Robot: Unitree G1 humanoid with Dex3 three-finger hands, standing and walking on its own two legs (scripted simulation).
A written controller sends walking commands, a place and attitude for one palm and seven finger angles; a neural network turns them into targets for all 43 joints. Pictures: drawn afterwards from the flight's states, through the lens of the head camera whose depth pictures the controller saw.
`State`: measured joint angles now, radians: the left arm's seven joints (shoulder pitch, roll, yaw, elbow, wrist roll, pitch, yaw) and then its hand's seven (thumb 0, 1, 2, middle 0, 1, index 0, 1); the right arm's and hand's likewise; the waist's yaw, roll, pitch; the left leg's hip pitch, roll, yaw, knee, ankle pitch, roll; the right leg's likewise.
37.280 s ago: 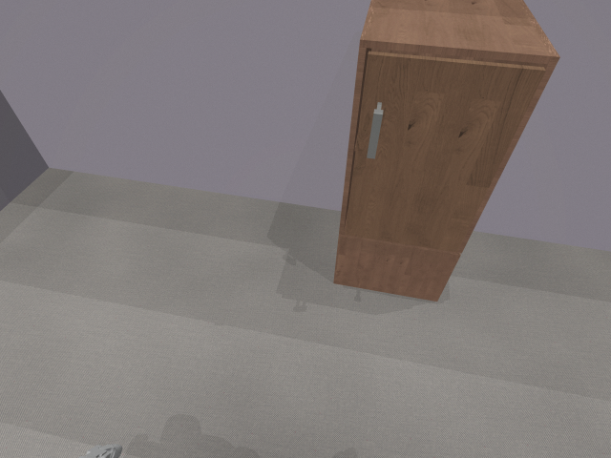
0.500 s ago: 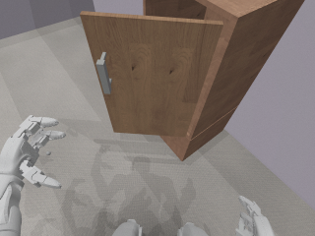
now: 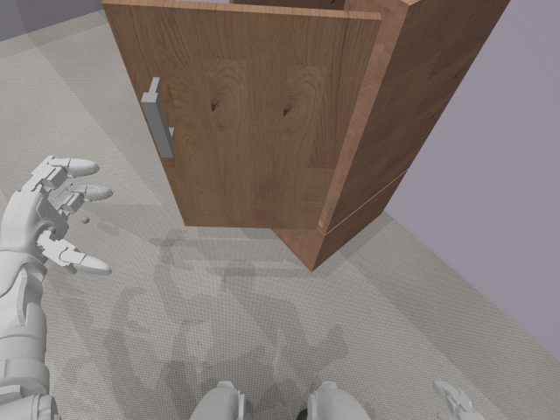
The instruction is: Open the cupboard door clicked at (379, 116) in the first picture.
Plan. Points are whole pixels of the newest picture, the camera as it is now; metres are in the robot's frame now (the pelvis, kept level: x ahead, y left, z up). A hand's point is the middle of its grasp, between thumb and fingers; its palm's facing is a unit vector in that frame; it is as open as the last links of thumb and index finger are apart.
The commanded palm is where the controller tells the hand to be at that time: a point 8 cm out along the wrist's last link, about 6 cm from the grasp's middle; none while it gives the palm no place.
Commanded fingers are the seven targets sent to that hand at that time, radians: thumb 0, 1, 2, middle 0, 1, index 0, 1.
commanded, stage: move the hooked fingers beside the handle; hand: left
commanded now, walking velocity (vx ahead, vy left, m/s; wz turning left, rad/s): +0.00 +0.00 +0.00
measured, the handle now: (162, 119) +0.56 +0.22 +0.05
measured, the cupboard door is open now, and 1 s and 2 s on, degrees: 49 49 49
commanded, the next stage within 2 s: slide the fingers in behind the handle in 1.86 s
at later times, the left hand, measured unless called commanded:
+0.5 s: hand (106, 181) +0.43 +0.27 +0.05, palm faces +0.01 -1.00 -0.01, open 14.0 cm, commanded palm +0.42 +0.32 +0.05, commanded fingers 0.00 -0.50 0.30 -0.30 -1.20 -0.30 -1.20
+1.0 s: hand (120, 142) +0.50 +0.27 +0.05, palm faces -0.01 -1.00 -0.01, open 14.0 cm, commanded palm +0.49 +0.30 +0.04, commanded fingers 0.00 -0.50 0.30 -0.30 -1.20 -0.30 -1.20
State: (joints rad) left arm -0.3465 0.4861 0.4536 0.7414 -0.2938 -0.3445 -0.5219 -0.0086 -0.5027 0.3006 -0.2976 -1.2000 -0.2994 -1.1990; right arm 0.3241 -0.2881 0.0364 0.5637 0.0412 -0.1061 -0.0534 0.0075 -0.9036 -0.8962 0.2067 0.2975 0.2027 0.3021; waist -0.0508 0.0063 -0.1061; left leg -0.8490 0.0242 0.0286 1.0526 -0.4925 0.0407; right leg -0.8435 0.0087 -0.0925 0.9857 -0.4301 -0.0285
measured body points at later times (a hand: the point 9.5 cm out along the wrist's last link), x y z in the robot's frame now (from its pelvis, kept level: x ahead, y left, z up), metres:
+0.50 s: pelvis +0.00 +0.00 -0.01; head +0.11 +0.03 +0.43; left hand +0.42 +0.32 +0.05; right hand +0.07 -0.27 -0.11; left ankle +0.01 +0.09 -0.67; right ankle +0.03 -0.11 -0.67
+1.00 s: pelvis -0.01 +0.01 -0.02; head +0.15 +0.04 +0.40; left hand +0.50 +0.32 +0.05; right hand -0.01 -0.27 -0.12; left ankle +0.01 +0.09 -0.67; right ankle +0.03 -0.11 -0.67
